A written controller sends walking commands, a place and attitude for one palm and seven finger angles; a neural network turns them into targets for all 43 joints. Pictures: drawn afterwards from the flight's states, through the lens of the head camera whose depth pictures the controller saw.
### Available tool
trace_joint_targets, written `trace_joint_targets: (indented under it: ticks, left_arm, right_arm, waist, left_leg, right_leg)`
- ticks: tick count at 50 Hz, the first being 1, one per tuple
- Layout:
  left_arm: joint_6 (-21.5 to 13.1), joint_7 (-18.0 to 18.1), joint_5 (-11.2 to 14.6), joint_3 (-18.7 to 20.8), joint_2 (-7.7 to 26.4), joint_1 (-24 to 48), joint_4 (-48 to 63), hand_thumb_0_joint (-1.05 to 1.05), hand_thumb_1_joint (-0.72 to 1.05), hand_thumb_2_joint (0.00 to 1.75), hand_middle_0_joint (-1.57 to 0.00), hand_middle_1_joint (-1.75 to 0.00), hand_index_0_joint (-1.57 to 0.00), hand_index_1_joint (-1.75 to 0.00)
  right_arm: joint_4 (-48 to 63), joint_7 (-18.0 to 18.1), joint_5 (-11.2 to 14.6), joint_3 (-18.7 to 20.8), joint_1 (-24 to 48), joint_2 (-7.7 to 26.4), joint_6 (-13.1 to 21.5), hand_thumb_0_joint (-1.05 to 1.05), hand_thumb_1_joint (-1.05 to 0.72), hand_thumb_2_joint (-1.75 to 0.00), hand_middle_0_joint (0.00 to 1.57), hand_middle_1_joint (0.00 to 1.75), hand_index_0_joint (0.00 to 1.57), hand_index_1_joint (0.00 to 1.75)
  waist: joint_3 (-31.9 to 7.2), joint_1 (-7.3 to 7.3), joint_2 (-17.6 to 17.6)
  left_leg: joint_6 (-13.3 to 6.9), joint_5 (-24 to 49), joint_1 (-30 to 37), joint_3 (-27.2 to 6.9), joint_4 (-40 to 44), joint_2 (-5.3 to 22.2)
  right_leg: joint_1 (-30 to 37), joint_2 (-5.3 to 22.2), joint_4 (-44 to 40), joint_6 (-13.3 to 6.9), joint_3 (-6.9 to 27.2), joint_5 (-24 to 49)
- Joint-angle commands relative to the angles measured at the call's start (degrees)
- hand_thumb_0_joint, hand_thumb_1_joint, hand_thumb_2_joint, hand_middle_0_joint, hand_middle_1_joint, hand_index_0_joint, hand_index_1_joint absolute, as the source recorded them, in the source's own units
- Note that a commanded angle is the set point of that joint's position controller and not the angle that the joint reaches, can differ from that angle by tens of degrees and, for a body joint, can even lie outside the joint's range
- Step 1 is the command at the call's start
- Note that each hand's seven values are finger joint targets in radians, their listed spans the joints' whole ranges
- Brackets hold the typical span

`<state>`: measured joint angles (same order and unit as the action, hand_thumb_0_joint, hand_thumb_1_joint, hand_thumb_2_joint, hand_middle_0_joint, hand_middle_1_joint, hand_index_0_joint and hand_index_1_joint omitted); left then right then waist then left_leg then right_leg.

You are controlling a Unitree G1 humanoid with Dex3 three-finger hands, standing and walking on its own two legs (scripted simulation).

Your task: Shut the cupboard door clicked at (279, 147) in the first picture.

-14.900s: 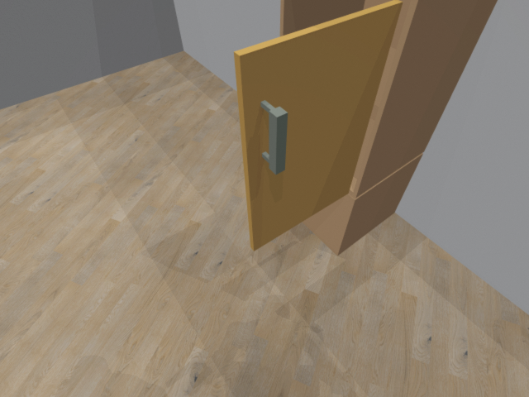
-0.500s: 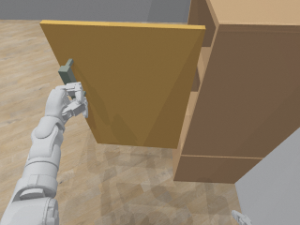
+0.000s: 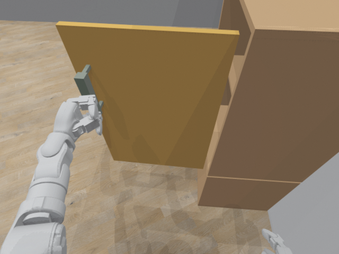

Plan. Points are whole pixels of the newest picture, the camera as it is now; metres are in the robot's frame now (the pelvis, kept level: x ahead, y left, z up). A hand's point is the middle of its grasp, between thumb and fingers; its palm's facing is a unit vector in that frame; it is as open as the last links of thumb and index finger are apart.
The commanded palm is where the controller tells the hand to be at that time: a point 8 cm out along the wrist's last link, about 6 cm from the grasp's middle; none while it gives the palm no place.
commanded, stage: push the door shut along its arc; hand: left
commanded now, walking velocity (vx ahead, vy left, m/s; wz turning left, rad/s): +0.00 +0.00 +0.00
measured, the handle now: (92, 92) +0.50 +0.22 +0.10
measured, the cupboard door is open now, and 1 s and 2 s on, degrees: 88 78 62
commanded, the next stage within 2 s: pull the fist back off the door in 1.78 s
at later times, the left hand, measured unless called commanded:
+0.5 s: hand (105, 102) +0.45 +0.17 +0.11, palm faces -0.21 -0.98 -0.03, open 3.2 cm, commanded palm +0.45 +0.20 +0.11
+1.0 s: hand (127, 84) +0.52 +0.12 +0.11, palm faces -0.35 -0.94 +0.00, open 3.0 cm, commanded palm +0.53 +0.17 +0.11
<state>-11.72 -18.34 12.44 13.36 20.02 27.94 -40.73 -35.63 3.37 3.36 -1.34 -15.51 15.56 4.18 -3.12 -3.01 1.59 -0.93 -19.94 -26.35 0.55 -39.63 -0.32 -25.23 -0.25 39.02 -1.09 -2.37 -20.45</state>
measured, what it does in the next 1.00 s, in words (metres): stands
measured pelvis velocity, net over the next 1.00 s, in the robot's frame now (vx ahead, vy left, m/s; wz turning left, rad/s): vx -0.02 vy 0.01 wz -0.03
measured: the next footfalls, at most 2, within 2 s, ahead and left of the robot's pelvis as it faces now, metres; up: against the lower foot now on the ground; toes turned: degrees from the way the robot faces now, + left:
none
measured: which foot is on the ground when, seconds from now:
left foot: down 0.00-1.00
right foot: down 0.00-1.00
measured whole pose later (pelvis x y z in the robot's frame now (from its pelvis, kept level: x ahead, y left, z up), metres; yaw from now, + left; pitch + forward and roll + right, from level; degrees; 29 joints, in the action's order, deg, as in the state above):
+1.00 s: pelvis -0.02 +0.01 -0.03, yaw -2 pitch +18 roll -2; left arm -13.6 -29.6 5.8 18.4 34.3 65.9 -75.7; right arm -37.7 3.0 0.7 -2.3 -22.7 17.2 3.3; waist -3.0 -13.1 2.0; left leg -1.5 -22.5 -46.0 1.1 -50.7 1.3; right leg -44.4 -1.7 48.0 -0.8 -1.8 -21.3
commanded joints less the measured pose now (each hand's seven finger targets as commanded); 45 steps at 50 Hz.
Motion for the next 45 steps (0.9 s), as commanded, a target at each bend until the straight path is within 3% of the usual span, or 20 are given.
trace_joint_targets:
  ticks: [1,3,5,7,10,13,15,17,20,21,23,26,27,31,36,39,41,43,45]
  left_arm:
    - [-4.52,-0.53,0.71,2.38,12.78,30.69,9.80,0.00,0.90,0.90,-1.30,-1.50,-1.30,-1.50]
    - [-4.83,-1.04,0.52,2.55,13.17,32.19,6.75,0.00,0.90,0.90,-1.30,-1.50,-1.30,-1.50]
    - [-4.82,-1.62,0.29,4.18,15.63,32.50,2.16,0.00,0.90,0.90,-1.30,-1.50,-1.30,-1.50]
    - [-5.20,-2.51,-0.15,4.83,17.18,35.59,-1.30,0.00,0.90,0.90,-1.30,-1.50,-1.30,-1.50]
    - [-5.92,-3.91,-0.60,5.79,18.96,36.27,-4.51,0.00,0.90,0.90,-1.30,-1.50,-1.30,-1.50]
    - [-6.78,-5.65,-0.41,4.58,17.92,40.12,-5.43,0.00,0.90,0.90,-1.30,-1.50,-1.30,-1.50]
    - [-7.06,-6.45,-0.40,3.83,17.66,41.68,-5.95,0.00,0.90,0.90,-1.30,-1.50,-1.30,-1.50]
    - [-7.30,-7.16,-0.38,1.96,15.67,44.11,-5.36,0.00,0.90,0.90,-1.30,-1.50,-1.30,-1.50]
    - [-7.14,-7.55,-0.47,1.80,16.32,47.30,-8.33,0.00,0.90,0.90,-1.30,-1.50,-1.30,-1.50]
    - [-7.15,-7.85,-0.68,0.27,14.85,49.06,-8.43,0.00,0.90,0.90,-1.30,-1.50,-1.30,-1.50]
    - [-7.23,-8.33,-0.94,0.25,15.38,50.88,-9.17,0.00,0.90,0.90,-1.30,-1.50,-1.30,-1.50]
    - [-7.11,-9.03,-0.79,-0.29,15.08,53.64,-10.89,0.00,0.90,0.90,-1.30,-1.50,-1.30,-1.50]
    - [-7.15,-9.27,-0.99,0.03,15.99,55.14,-11.20,0.00,0.90,0.90,-1.30,-1.50,-1.30,-1.50]
    - [-6.91,-9.83,-0.99,-2.21,13.93,59.52,-13.68,0.00,0.90,0.90,-1.30,-1.50,-1.30,-1.50]
    - [-5.98,-9.45,-1.61,1.91,19.00,62.65,-17.21,0.00,0.90,0.90,-1.30,-1.50,-1.30,-1.50]
    - [-5.76,-9.00,-3.11,4.99,24.40,64.27,-19.52,0.00,0.90,0.90,-1.30,-1.50,-1.30,-1.50]
    - [-5.79,-8.91,-3.71,4.70,24.40,65.59,-20.51,0.00,0.90,0.90,-1.30,-1.50,-1.30,-1.50]
    - [-5.65,-9.01,-4.47,7.39,28.32,65.65,-21.06,0.00,0.90,0.90,-1.30,-1.50,-1.30,-1.50]
    - [-5.31,-9.67,-4.45,8.12,28.66,64.29,-22.56,0.00,0.90,0.90,-1.30,-1.50,-1.30,-1.50]
  right_arm:
    - [5.52,0.45,0.08,2.75,-1.31,8.03,2.01,0.00,-0.90,-0.90,0.20,0.30,0.20,0.30]
    - [5.17,0.36,0.00,2.58,-1.65,7.99,1.86,0.00,-0.90,-0.90,0.20,0.30,0.20,0.30]
    - [4.70,0.31,-0.17,2.47,-2.72,8.58,1.40,0.00,-0.90,-0.90,0.20,0.30,0.20,0.30]
    - [4.42,0.27,-0.16,2.34,-3.20,8.79,1.05,0.00,-0.90,-0.90,0.20,0.30,0.20,0.30]
    - [4.76,0.21,-0.41,2.60,-4.49,9.23,0.70,0.00,-0.90,-0.90,0.20,0.30,0.20,0.30]
    - [4.32,0.07,-0.42,2.84,-5.56,9.24,0.59,0.00,-0.90,-0.90,0.20,0.30,0.20,0.30]
    - [3.94,0.15,-0.56,3.12,-6.75,9.52,0.38,0.00,-0.90,-0.90,0.20,0.30,0.20,0.30]
    - [3.52,0.06,-0.52,3.29,-7.15,9.56,0.47,0.00,-0.90,-0.90,0.20,0.30,0.20,0.30]
    - [1.86,0.28,-0.80,3.39,-9.06,10.13,0.13,0.00,-0.90,-0.90,0.20,0.30,0.20,0.30]
    - [1.63,0.26,-0.69,3.49,-8.88,10.02,0.23,0.00,-0.90,-0.90,0.20,0.30,0.20,0.30]
    - [0.93,0.21,-0.88,3.53,-9.53,10.25,0.40,0.00,-0.90,-0.90,0.20,0.30,0.20,0.30]
    - [-0.07,0.32,-1.09,3.55,-10.50,10.59,0.48,0.00,-0.90,-0.90,0.20,0.30,0.20,0.30]
    - [-0.24,0.34,-1.17,3.48,-10.69,10.81,0.53,0.00,-0.90,-0.90,0.20,0.30,0.20,0.30]
    - [-1.44,0.49,-1.38,3.35,-11.44,11.03,1.10,0.00,-0.90,-0.90,0.20,0.30,0.20,0.30]
    - [-1.51,0.40,-1.83,3.01,-12.67,11.52,1.52,0.00,-0.90,-0.90,0.20,0.30,0.20,0.30]
    - [-1.12,0.43,-1.90,2.86,-13.53,11.80,1.43,0.00,-0.90,-0.90,0.20,0.30,0.20,0.30]
    - [-0.68,0.25,-2.14,2.65,-14.02,11.77,1.28,0.00,-0.90,-0.90,0.20,0.30,0.20,0.30]
    - [-0.10,0.18,-2.34,2.78,-14.89,12.00,1.05,0.00,-0.90,-0.90,0.20,0.30,0.20,0.30]
    - [0.75,0.20,-2.38,2.74,-15.48,12.05,0.71,0.00,-0.90,-0.90,0.20,0.30,0.20,0.30]
  waist:
    - [-18.08,-2.08,0.61]
    - [-18.22,-2.26,1.02]
    - [-17.39,-2.24,-1.23]
    - [-16.55,-2.69,-1.09]
    - [-18.58,-2.63,-0.73]
    - [-19.74,-3.72,1.02]
    - [-20.70,-4.38,-0.27]
    - [-21.81,-5.18,2.12]
    - [-20.30,-6.45,-0.28]
    - [-19.82,-7.24,0.72]
    - [-21.11,-7.12,3.33]
    - [-21.09,-8.14,1.90]
    - [-21.36,-8.24,3.07]
    - [-20.73,-9.72,3.95]
    - [-23.43,-9.85,3.63]
    - [-22.82,-9.93,2.93]
    - [-24.29,-9.89,5.03]
    - [-26.26,-9.68,4.31]
    - [-28.28,-9.48,3.31]
  left_leg:
    - [-0.88,14.24,11.53,-1.89,3.32,-0.02]
    - [-0.76,15.37,11.56,-1.84,2.81,-0.01]
    - [-0.97,14.34,9.29,-1.84,2.61,-0.02]
    - [-0.90,13.39,7.36,-1.76,2.43,0.00]
    - [-1.07,14.40,6.64,-1.46,1.49,-0.01]
    - [-1.03,15.37,7.35,-1.69,0.60,0.00]
    - [-1.23,16.26,7.76,-2.07,0.20,0.18]
    - [-1.11,16.33,9.52,-2.25,-0.14,0.21]
    - [-1.42,14.98,8.11,-2.76,-0.37,0.39]
    - [-1.40,14.32,8.59,-2.76,-0.57,0.39]
    - [-1.12,13.88,9.60,-3.24,-0.82,0.38]
    - [-1.31,14.06,9.43,-3.73,-1.46,0.40]
    - [-1.26,13.14,9.18,-3.76,-1.52,0.38]
    - [-1.14,12.14,9.61,-4.73,-2.29,0.61]
    - [-1.29,12.07,7.54,-4.92,-3.58,0.56]
    - [-1.47,10.83,2.88,-4.34,-4.56,0.61]
    - [-1.26,12.74,3.50,-4.60,-5.31,0.55]
    - [-1.41,13.80,2.01,-4.15,-6.41,0.58]
    - [-1.64,16.03,1.33,-3.77,-7.36,0.31]
  right_leg:
    - [2.13,-0.05,-4.12,-0.30,1.45,16.53]
    - [1.62,-0.05,-3.61,-0.37,1.36,17.67]
    - [2.02,0.01,-3.59,-0.31,1.55,17.13]
    - [1.20,0.11,-3.17,-0.26,1.77,16.89]
    - [1.91,0.06,-2.34,-0.32,2.04,18.07]
    - [0.00,-0.15,-1.84,-0.29,2.00,18.82]
    - [-0.52,-0.32,-1.59,-0.21,1.69,18.92]
    - [-2.85,-0.51,-1.49,-0.18,1.61,18.08]
    - [-4.48,-0.82,-1.76,-0.13,1.31,16.22]
    - [-6.09,-0.94,-1.85,-0.05,1.31,15.54]
    - [-7.49,-0.96,-1.56,-0.34,1.22,13.99]
    - [-8.74,-1.25,-1.46,-0.34,1.00,13.85]
    - [-9.52,-1.23,-1.41,-0.38,1.16,12.78]
    - [-13.58,-1.48,-0.96,-0.53,0.64,10.27]
    - [-13.67,-1.63,0.26,-0.58,0.86,10.05]
    - [-12.50,-1.54,0.91,-0.31,1.66,10.32]
    - [-13.30,-1.78,2.01,-0.44,1.31,11.30]
    - [-11.49,-1.82,2.50,-0.26,1.87,13.21]
    - [-10.14,-2.19,3.52,-0.29,1.71,15.98]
